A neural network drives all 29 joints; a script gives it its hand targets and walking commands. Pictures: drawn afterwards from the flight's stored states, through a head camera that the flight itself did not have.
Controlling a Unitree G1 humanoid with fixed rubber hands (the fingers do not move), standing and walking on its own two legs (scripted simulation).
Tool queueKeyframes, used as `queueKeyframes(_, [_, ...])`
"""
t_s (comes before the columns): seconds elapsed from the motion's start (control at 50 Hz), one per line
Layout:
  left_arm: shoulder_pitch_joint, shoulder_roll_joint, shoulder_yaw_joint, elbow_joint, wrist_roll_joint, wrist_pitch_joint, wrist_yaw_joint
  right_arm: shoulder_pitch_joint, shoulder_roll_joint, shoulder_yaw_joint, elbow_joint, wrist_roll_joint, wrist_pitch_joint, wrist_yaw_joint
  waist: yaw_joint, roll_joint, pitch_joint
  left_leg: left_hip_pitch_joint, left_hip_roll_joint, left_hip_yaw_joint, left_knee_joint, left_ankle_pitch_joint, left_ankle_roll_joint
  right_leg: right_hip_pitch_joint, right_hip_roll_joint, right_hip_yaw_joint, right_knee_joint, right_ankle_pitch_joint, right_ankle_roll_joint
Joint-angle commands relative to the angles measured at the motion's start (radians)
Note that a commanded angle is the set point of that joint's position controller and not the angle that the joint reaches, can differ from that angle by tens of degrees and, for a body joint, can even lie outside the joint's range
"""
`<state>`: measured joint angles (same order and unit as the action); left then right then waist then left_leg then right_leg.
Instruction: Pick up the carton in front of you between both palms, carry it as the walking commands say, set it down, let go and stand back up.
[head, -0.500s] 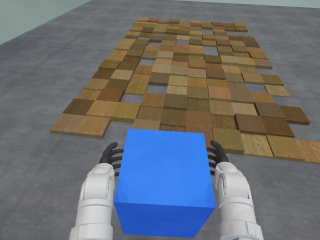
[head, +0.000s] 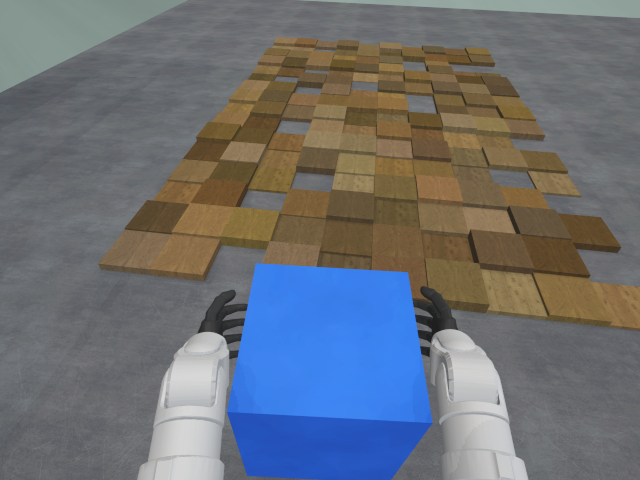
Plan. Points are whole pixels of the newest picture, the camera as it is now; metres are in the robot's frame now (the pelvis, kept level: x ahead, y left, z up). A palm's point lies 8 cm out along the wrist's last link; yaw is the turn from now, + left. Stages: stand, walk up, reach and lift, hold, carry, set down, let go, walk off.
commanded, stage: hold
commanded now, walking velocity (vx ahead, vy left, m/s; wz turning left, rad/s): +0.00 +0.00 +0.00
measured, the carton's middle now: (324, 377) +0.28 +0.00 -0.03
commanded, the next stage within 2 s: carry in 0.28 s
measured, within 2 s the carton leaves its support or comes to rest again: neither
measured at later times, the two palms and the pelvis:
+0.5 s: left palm (236, 320) +0.31 +0.12 +0.06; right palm (464, 328) +0.30 -0.18 +0.06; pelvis +0.02 -0.02 -0.01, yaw -2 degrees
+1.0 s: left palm (244, 210) +0.53 +0.14 +0.08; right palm (422, 219) +0.51 -0.16 +0.08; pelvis +0.25 +0.01 +0.00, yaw -5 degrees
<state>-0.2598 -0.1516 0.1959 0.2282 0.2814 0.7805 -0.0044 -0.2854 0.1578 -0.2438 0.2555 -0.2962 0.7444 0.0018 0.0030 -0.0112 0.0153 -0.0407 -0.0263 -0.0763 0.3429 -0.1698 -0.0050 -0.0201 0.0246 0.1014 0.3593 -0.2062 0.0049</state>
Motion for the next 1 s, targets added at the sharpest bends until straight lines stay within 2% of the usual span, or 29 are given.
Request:
queueKeyframes(0.0, [-0.497,-0.911,-0.513,-0.075,-0.271,-0.050,-0.229,-0.424,0.920,0.523,-0.013,0.264,-0.016,0.247,0.000,0.005,-0.218,0.112,-0.061,0.009,-0.026,0.177,-0.007,-0.041,0.061,-0.021,-0.061,0.176,0.005])
queueKeyframes(0.24, [-0.510,-0.902,-0.513,-0.074,-0.269,-0.052,-0.232,-0.432,0.927,0.526,-0.012,0.266,-0.015,0.243,0.000,0.001,-0.208,0.097,-0.062,0.011,-0.024,0.140,-0.003,-0.046,0.057,-0.020,-0.060,0.152,0.007])
queueKeyframes(0.26, [-0.535,-0.911,-0.527,-0.062,-0.281,-0.049,-0.234,-0.457,0.929,0.543,-0.019,0.279,-0.009,0.245,0.000,0.043,-0.201,-0.029,0.121,0.020,0.035,-0.046,0.009,-0.186,-0.110,0.000,0.016,-0.028,-0.013])
queueKeyframes(0.3, [-0.560,-0.914,-0.561,-0.106,-0.310,-0.048,-0.232,-0.444,0.933,0.570,-0.043,0.294,-0.006,0.240,-0.003,0.061,-0.179,-0.140,0.134,-0.080,-0.060,-0.530,0.038,-0.284,-0.057,0.004,0.029,-0.433,-0.014])
queueKeyframes(0.32, [-0.574,-0.920,-0.586,-0.132,-0.325,-0.044,-0.230,-0.458,0.937,0.594,-0.076,0.310,-0.002,0.235,-0.008,0.091,-0.165,-0.145,0.160,-0.122,-0.086,-0.635,0.054,-0.345,-0.035,-0.025,0.085,-0.474,-0.008])
queueKeyframes(0.36, [-0.576,-0.920,-0.643,-0.192,-0.363,-0.025,-0.224,-0.446,0.934,0.642,-0.130,0.335,0.019,0.218,-0.007,0.181,-0.232,-0.123,0.262,-0.246,-0.147,-0.543,0.106,-0.347,0.002,-0.140,0.300,-0.203,0.007])
queueKeyframes(0.38, [-0.574,-0.912,-0.678,-0.230,-0.388,-0.009,-0.221,-0.418,0.927,0.669,-0.165,0.343,0.036,0.207,-0.001,0.170,-0.263,-0.135,0.276,-0.231,-0.154,-0.468,0.123,-0.328,-0.014,-0.157,0.255,-0.191,0.008])
queueKeyframes(0.42, [-0.571,-0.896,-0.729,-0.289,-0.438,0.034,-0.213,-0.407,0.902,0.712,-0.246,0.370,0.083,0.185,0.004,0.129,-0.310,-0.230,0.216,-0.105,-0.075,-0.425,0.104,-0.152,-0.008,-0.180,0.073,-0.170,-0.006])
queueKeyframes(0.44, [-0.569,-0.890,-0.748,-0.315,-0.461,0.063,-0.209,-0.405,0.885,0.732,-0.279,0.387,0.110,0.175,0.007,0.085,-0.316,-0.339,0.176,-0.034,0.041,-0.439,0.085,-0.013,-0.044,-0.132,-0.027,-0.185,-0.013])
queueKeyframes(0.46, [-0.532,-0.865,-0.753,-0.333,-0.468,0.090,-0.200,-0.427,0.868,0.760,-0.331,0.411,0.144,0.171,0.019,-0.140,-0.309,-0.480,0.071,0.108,0.270,-0.405,0.025,0.043,-0.222,0.160,-0.169,-0.427,-0.076])
queueKeyframes(0.48, [-0.512,-0.841,-0.756,-0.343,-0.472,0.120,-0.190,-0.451,0.858,0.792,-0.368,0.440,0.177,0.170,0.025,-0.268,-0.229,-0.666,0.035,0.171,0.420,-0.339,0.000,0.091,-0.383,0.404,-0.265,-0.525,-0.148])
queueKeyframes(0.5, [-0.508,-0.827,-0.757,-0.372,-0.471,0.148,-0.178,-0.483,0.857,0.818,-0.394,0.467,0.207,0.172,0.024,-0.190,-0.187,-0.712,0.090,0.122,0.472,-0.303,0.013,0.067,-0.414,0.439,-0.268,-0.431,-0.193])
queueKeyframes(0.52, [-0.503,-0.809,-0.756,-0.404,-0.475,0.176,-0.169,-0.488,0.863,0.841,-0.403,0.504,0.234,0.173,0.022,-0.125,-0.199,-0.721,0.105,0.120,0.484,-0.278,0.016,0.078,-0.397,0.385,-0.251,-0.309,-0.201])
queueKeyframes(0.54, [-0.500,-0.805,-0.761,-0.443,-0.488,0.204,-0.161,-0.475,0.867,0.859,-0.410,0.533,0.257,0.172,0.022,-0.078,-0.235,-0.727,0.110,0.129,0.474,-0.246,0.014,0.125,-0.376,0.304,-0.235,-0.205,-0.192])
queueKeyframes(0.58, [-0.477,-0.804,-0.781,-0.517,-0.512,0.250,-0.150,-0.426,0.877,0.882,-0.449,0.564,0.294,0.167,0.023,-0.105,-0.292,-0.691,0.088,0.175,0.427,-0.157,0.003,0.178,-0.301,0.141,-0.203,-0.014,-0.156])
queueKeyframes(0.6, [-0.444,-0.810,-0.791,-0.541,-0.523,0.272,-0.148,-0.394,0.878,0.886,-0.474,0.573,0.313,0.162,0.023,-0.130,-0.307,-0.671,0.078,0.190,0.400,-0.138,-0.002,0.184,-0.280,0.095,-0.187,0.061,-0.146])
queueKeyframes(0.64, [-0.383,-0.817,-0.800,-0.577,-0.536,0.314,-0.148,-0.347,0.874,0.885,-0.524,0.577,0.352,0.154,0.024,-0.148,-0.312,-0.641,0.067,0.213,0.333,-0.114,-0.010,0.182,-0.270,0.047,-0.164,0.151,-0.146])
queueKeyframes(0.72, [-0.291,-0.835,-0.800,-0.628,-0.552,0.377,-0.162,-0.260,0.854,0.869,-0.604,0.558,0.414,0.144,0.028,-0.169,-0.271,-0.524,0.044,0.270,0.169,-0.045,-0.010,0.100,-0.266,-0.013,-0.127,0.204,-0.142])
queueKeyframes(0.74, [-0.289,-0.836,-0.797,-0.643,-0.558,0.390,-0.164,-0.249,0.875,0.863,-0.610,0.561,0.427,0.145,0.025,-0.171,-0.266,-0.437,0.036,0.289,0.116,-0.012,-0.007,0.048,-0.259,-0.040,-0.101,0.209,-0.129])
queueKeyframes(0.78, [-0.343,-0.822,-0.813,-0.705,-0.586,0.411,-0.166,-0.260,0.862,0.851,-0.641,0.574,0.445,0.146,0.004,-0.094,-0.320,-0.068,0.008,0.337,0.042,0.026,0.016,-0.147,-0.217,-0.130,0.087,0.298,-0.081])
queueKeyframes(0.8, [-0.374,-0.796,-0.814,-0.723,-0.599,0.423,-0.166,-0.260,0.846,0.840,-0.641,0.574,0.455,0.144,-0.012,-0.024,-0.386,0.149,0.100,0.235,0.050,-0.035,0.040,-0.294,-0.184,-0.177,0.260,0.208,-0.048])
queueKeyframes(0.82, [-0.407,-0.776,-0.817,-0.747,-0.613,0.441,-0.166,-0.259,0.814,0.823,-0.642,0.561,0.464,0.139,-0.027,0.200,-0.443,0.297,0.381,-0.190,-0.071,-0.293,0.126,-0.517,-0.098,-0.244,0.557,-0.074,0.007])
queueKeyframes(0.84, [-0.449,-0.768,-0.825,-0.756,-0.630,0.458,-0.165,-0.279,0.810,0.808,-0.624,0.552,0.468,0.134,-0.026,0.315,-0.421,0.331,0.511,-0.471,-0.153,-0.316,0.237,-0.722,-0.023,-0.193,0.737,-0.282,-0.004])
queueKeyframes(0.86, [-0.479,-0.775,-0.826,-0.747,-0.641,0.464,-0.167,-0.306,0.818,0.807,-0.648,0.566,0.476,0.130,-0.024,0.207,-0.398,0.275,0.502,-0.420,-0.139,-0.293,0.247,-0.761,-0.100,-0.127,0.850,-0.268,-0.028])
queueKeyframes(0.88, [-0.487,-0.782,-0.815,-0.731,-0.646,0.467,-0.169,-0.327,0.832,0.811,-0.650,0.571,0.483,0.128,-0.024,0.135,-0.378,0.201,0.466,-0.338,-0.139,-0.219,0.231,-0.758,-0.136,-0.117,0.868,-0.233,-0.039])
queueKeyframes(0.9, [-0.483,-0.793,-0.810,-0.708,-0.645,0.469,-0.168,-0.352,0.846,0.813,-0.652,0.579,0.488,0.128,-0.020,0.061,-0.362,0.133,0.437,-0.244,-0.163,-0.213,0.196,-0.726,-0.168,-0.108,0.820,-0.166,-0.040])
queueKeyframes(0.92, [-0.474,-0.805,-0.806,-0.687,-0.639,0.470,-0.166,-0.368,0.858,0.821,-0.645,0.588,0.492,0.130,-0.017,0.049,-0.339,0.077,0.409,-0.158,-0.189,-0.182,0.166,-0.694,-0.180,-0.115,0.739,-0.120,-0.033])
queueKeyframes(0.94, [-0.456,-0.814,-0.800,-0.666,-0.624,0.470,-0.162,-0.367,0.869,0.826,-0.636,0.597,0.494,0.134,-0.019,0.065,-0.329,0.052,0.376,-0.078,-0.203,-0.117,0.149,-0.661,-0.168,-0.145,0.674,-0.083,-0.023])
queueKeyframes(0.98, [-0.415,-0.839,-0.789,-0.623,-0.595,0.466,-0.154,-0.355,0.876,0.831,-0.615,0.607,0.498,0.146,-0.020,0.107,-0.326,0.061,0.345,0.010,-0.214,-0.038,0.143,-0.638,-0.149,-0.182,0.558,-0.037,-0.005])
